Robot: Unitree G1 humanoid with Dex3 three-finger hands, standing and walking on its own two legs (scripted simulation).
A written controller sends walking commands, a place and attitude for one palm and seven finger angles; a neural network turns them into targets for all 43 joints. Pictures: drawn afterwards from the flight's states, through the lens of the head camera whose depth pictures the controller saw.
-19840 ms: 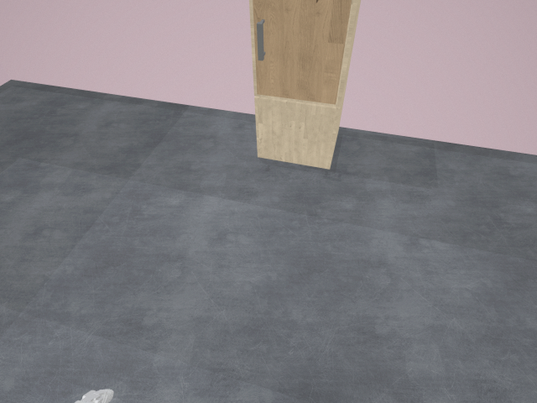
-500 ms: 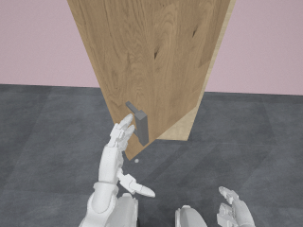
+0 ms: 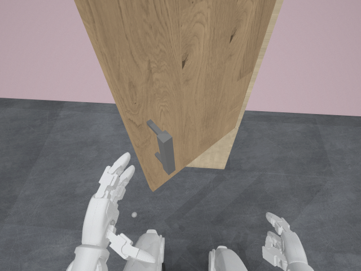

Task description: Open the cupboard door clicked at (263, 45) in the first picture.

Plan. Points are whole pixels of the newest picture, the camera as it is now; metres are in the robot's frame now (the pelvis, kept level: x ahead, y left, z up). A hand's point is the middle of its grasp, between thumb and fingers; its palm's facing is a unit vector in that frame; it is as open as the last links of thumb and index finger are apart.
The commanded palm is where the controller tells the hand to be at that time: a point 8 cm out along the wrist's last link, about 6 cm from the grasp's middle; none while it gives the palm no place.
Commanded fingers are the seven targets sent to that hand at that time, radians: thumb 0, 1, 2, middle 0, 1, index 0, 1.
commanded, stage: slide the hand sideways off the handle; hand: left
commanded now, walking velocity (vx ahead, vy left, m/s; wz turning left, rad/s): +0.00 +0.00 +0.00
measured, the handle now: (161, 148) +0.37 +0.07 +0.05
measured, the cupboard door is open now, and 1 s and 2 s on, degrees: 45 45 45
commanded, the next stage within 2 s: draw the hand back to the body in 0.06 s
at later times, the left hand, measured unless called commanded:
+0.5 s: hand (96, 211) +0.21 +0.15 +0.11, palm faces -0.02 -1.00 -0.07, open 16.3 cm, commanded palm +0.19 +0.21 +0.12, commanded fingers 0.00 -0.50 0.30 -0.15 -0.30 -0.15 -0.30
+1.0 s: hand (9, 191) +0.21 +0.24 +0.19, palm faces +0.26 -0.89 -0.38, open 13.4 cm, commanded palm +0.17 +0.28 +0.23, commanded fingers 0.00 0.31 0.64 -0.18 -0.30 -0.18 -0.30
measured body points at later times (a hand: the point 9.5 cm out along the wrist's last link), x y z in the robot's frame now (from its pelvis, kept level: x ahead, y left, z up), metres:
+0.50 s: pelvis +0.01 +0.00 +0.04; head +0.06 -0.01 +0.48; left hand +0.21 +0.20 +0.12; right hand +0.18 -0.22 -0.05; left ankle +0.06 +0.13 -0.61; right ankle -0.01 -0.10 -0.61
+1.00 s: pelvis +0.03 +0.02 +0.10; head +0.03 +0.00 +0.55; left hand +0.20 +0.28 +0.22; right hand +0.22 -0.19 +0.03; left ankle +0.06 +0.13 -0.61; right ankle -0.01 -0.10 -0.61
